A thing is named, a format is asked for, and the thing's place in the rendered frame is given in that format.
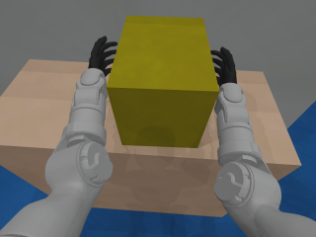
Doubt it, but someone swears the robot right upper arm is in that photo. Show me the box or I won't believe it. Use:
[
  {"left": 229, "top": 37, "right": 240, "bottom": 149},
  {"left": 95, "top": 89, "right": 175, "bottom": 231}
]
[{"left": 213, "top": 161, "right": 316, "bottom": 237}]

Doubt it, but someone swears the carton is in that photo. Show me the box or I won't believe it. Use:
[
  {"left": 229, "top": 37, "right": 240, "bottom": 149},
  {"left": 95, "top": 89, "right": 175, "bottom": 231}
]
[{"left": 106, "top": 15, "right": 219, "bottom": 148}]

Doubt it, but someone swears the robot right hand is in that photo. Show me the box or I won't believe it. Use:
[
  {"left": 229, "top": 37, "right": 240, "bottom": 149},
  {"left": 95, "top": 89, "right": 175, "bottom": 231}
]
[{"left": 210, "top": 47, "right": 237, "bottom": 88}]

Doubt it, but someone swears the robot right forearm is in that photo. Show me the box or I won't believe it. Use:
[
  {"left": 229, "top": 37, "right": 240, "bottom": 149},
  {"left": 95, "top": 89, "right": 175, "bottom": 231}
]
[{"left": 214, "top": 83, "right": 273, "bottom": 175}]

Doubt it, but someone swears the robot left hand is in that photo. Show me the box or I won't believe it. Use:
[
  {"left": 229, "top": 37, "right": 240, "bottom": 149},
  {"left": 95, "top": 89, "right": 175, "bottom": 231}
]
[{"left": 88, "top": 36, "right": 118, "bottom": 77}]

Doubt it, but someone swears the pedestal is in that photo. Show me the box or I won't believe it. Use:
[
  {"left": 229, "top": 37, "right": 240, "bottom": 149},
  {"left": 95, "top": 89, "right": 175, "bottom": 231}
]
[{"left": 0, "top": 59, "right": 302, "bottom": 217}]

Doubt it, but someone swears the robot left upper arm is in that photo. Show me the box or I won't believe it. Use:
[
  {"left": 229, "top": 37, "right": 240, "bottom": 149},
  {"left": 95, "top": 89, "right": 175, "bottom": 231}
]
[{"left": 0, "top": 140, "right": 114, "bottom": 237}]

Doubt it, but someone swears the robot left forearm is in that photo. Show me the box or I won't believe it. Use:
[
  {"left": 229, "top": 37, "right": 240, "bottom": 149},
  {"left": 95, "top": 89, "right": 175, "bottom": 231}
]
[{"left": 44, "top": 68, "right": 108, "bottom": 174}]

